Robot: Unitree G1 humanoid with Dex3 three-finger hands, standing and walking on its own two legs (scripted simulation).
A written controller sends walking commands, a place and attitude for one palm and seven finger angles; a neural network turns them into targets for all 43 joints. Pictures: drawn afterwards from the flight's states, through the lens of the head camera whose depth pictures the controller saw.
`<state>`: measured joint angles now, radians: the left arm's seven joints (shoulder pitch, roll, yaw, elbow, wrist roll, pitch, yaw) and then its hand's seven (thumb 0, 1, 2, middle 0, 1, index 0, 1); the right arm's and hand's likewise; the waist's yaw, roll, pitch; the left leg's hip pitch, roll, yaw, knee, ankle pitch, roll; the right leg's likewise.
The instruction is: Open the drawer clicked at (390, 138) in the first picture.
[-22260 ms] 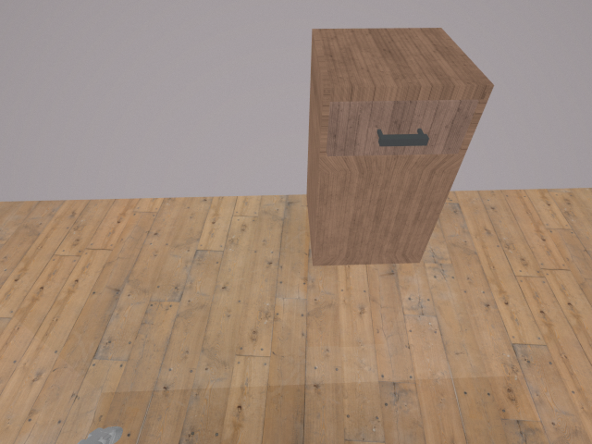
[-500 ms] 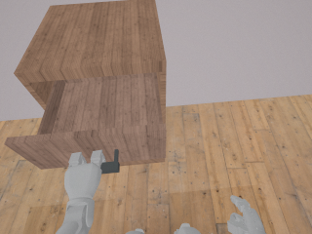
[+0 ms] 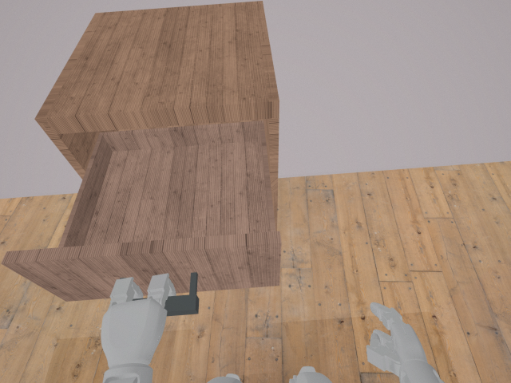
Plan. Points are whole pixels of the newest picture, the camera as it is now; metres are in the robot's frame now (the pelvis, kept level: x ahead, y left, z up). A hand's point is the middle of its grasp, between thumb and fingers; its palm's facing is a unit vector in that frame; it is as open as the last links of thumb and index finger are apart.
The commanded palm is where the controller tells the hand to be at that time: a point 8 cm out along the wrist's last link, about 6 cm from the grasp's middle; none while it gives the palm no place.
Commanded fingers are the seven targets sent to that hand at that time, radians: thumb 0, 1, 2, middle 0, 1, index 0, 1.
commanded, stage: pull the drawer open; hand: left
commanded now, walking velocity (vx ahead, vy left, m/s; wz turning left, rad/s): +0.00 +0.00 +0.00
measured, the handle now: (156, 294) +0.26 +0.20 -0.03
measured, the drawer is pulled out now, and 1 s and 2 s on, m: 0.27 0.30 0.30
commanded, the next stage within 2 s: open the thumb to release the handle in 0.48 s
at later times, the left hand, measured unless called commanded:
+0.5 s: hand (148, 351) +0.18 +0.19 -0.05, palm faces -0.05 -0.13 -0.99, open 5.9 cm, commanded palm +0.12 +0.19 +0.00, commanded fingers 0.00 0.90 0.90 -0.40 -1.35 -0.40 -1.35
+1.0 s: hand (148, 347) +0.18 +0.19 -0.05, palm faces -0.03 -0.07 -1.00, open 10.6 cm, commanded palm +0.15 +0.19 +0.00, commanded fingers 0.00 -0.50 0.30 -0.30 -1.20 -0.30 -1.20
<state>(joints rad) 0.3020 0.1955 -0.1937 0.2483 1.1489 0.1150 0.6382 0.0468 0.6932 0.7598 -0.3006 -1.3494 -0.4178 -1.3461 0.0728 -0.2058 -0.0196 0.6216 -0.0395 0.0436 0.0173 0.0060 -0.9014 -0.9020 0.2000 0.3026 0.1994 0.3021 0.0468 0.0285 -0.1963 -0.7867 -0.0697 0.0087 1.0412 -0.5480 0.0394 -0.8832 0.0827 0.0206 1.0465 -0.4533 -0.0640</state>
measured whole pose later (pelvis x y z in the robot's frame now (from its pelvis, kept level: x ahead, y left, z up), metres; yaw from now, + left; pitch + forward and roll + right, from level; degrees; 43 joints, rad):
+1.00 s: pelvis -0.01 -0.01 -0.01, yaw +1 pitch +17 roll +2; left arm 0.34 0.21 -0.17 0.21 1.14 0.09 0.64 0.01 0.00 0.51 -0.33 -1.26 -0.35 -1.25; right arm 0.07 -0.21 -0.01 0.62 -0.04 0.03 -0.01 0.01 -0.90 -0.90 0.20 0.30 0.20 0.30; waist 0.05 0.02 -0.19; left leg -0.82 -0.07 0.00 1.07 -0.54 0.02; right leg -0.92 0.08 0.01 1.08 -0.45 -0.08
